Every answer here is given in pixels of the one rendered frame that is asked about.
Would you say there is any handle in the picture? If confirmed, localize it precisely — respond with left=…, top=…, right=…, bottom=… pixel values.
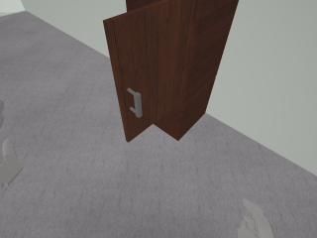
left=127, top=88, right=143, bottom=118

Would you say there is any left robot hand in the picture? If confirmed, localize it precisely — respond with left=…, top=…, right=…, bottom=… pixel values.
left=0, top=99, right=24, bottom=189

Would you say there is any right robot hand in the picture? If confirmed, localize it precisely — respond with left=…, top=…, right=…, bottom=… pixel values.
left=237, top=199, right=276, bottom=238

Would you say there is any cupboard door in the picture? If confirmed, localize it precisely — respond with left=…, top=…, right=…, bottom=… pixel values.
left=103, top=0, right=195, bottom=143

